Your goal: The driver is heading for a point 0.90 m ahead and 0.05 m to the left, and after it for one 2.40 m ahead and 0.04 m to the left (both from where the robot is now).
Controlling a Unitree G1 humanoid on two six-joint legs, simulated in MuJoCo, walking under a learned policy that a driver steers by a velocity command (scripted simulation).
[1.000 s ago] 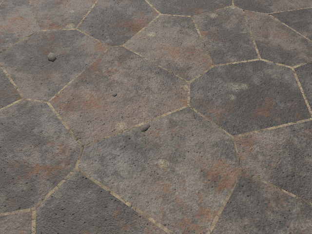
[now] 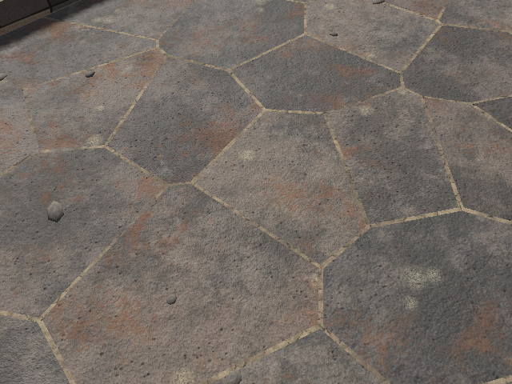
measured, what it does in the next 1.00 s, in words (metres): walks ahead: left foot, then right foot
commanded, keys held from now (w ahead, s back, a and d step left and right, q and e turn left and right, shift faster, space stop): w+q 0.32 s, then w+e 0.68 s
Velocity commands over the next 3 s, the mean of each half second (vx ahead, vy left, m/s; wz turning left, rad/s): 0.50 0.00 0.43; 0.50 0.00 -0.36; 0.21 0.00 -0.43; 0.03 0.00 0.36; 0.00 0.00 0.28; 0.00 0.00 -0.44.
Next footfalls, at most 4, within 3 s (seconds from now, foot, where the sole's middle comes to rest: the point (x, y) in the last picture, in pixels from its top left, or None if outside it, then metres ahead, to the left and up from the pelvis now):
0.28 left None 0.28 0.14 -0.78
0.86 right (267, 346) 0.61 0.04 -0.78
1.34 left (227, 264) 0.87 0.17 -0.78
1.70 right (282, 301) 0.74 0.00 -0.78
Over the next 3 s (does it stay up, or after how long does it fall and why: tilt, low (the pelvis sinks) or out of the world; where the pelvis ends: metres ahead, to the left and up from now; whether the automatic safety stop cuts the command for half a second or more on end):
stays up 0.71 0.16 0.00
